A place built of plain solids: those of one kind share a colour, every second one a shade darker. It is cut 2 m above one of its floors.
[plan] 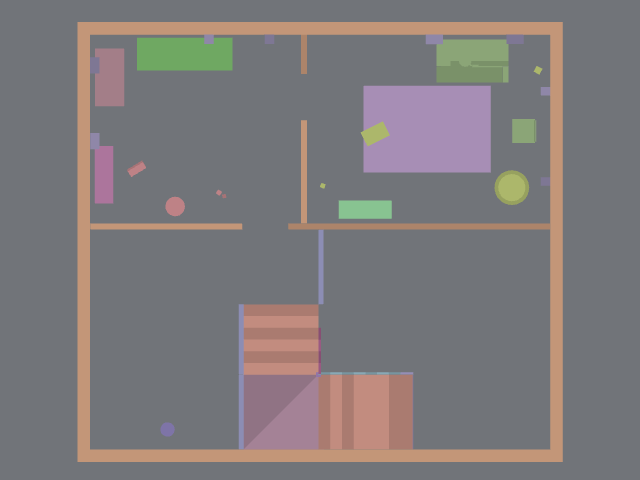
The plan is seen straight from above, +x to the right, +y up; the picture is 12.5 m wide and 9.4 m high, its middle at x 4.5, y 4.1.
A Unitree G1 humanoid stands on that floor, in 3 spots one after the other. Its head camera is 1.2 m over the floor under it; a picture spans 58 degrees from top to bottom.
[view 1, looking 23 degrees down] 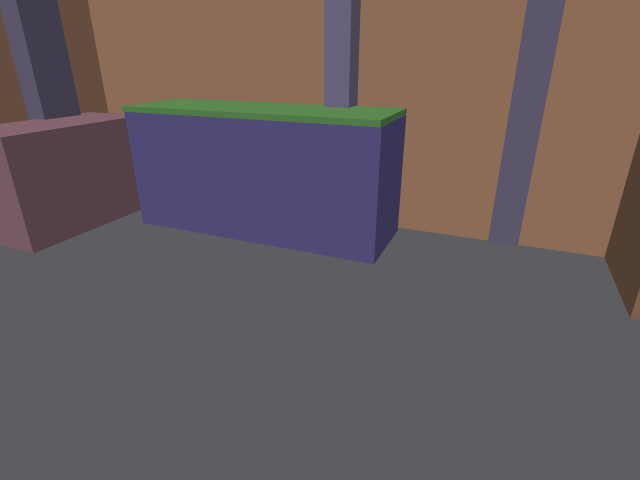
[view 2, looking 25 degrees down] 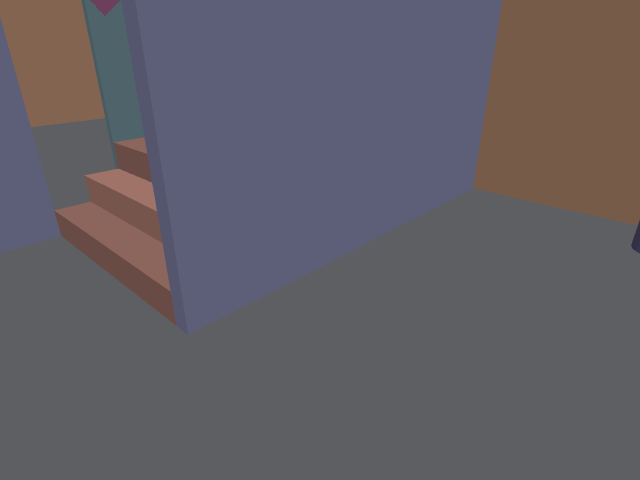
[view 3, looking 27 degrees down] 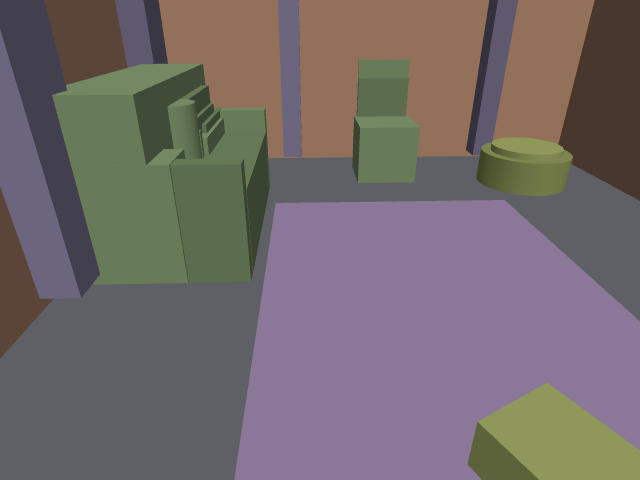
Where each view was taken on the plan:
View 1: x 3.43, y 5.06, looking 113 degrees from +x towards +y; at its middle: kitchen_units_units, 2.80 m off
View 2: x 1.41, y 3.59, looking -47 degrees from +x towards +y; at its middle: stair_wall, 2.43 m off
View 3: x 4.89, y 6.90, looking -2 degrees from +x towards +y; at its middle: laid_rug_rug_living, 2.64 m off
